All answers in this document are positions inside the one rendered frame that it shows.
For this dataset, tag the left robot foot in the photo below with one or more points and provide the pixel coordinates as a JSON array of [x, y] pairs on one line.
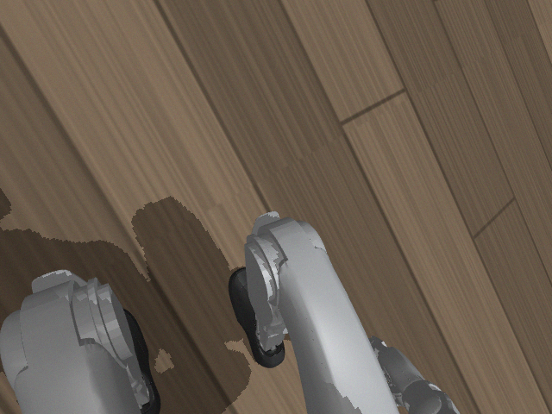
[[141, 351]]

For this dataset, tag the right robot hand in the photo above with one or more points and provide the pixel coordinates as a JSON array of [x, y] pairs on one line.
[[398, 370]]

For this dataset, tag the right robot arm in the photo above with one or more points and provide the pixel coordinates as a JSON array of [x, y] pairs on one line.
[[424, 397]]

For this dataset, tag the right robot foot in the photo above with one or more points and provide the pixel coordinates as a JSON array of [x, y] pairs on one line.
[[245, 315]]

